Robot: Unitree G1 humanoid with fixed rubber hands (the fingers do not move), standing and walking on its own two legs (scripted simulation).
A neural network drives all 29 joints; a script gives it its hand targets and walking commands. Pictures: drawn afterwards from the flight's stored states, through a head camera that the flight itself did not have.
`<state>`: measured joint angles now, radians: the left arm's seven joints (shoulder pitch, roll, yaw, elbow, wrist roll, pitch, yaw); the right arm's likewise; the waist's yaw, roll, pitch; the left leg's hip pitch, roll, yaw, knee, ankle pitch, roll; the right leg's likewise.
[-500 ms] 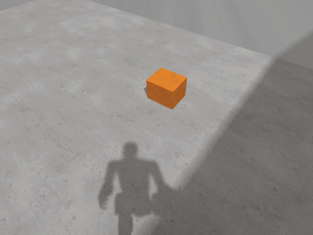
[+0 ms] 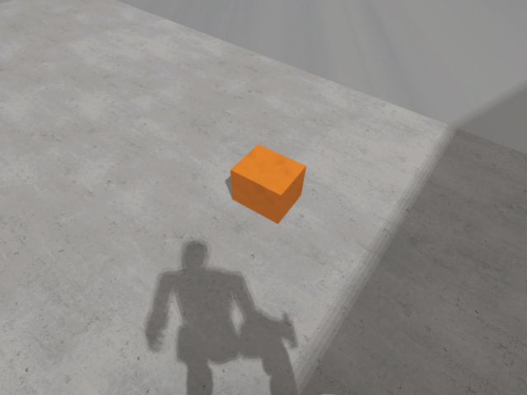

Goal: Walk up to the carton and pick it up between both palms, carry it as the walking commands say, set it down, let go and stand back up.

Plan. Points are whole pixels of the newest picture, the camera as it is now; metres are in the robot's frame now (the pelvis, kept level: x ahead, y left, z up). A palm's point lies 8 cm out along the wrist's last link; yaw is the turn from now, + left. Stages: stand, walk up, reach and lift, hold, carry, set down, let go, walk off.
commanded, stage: walk up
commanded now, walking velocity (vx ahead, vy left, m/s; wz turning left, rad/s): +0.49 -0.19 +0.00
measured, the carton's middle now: (267, 183) +1.16 -0.03 -0.66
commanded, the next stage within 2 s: none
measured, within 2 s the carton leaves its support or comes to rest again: neither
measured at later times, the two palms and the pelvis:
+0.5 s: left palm (153, 359) +0.21 +0.20 -0.12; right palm (398, 262) +0.40 -0.28 -0.11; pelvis +0.25 -0.03 +0.00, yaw +1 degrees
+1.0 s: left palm (190, 213) +0.53 +0.18 -0.12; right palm (391, 209) +0.56 -0.31 -0.13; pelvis +0.49 -0.07 +0.00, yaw +0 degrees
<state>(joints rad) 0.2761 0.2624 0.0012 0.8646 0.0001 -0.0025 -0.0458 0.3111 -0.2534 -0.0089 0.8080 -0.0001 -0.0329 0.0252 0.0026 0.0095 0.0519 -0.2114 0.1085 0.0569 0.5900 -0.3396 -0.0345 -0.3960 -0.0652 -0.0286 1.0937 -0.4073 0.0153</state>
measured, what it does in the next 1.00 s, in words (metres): walks ahead: right foot, then left foot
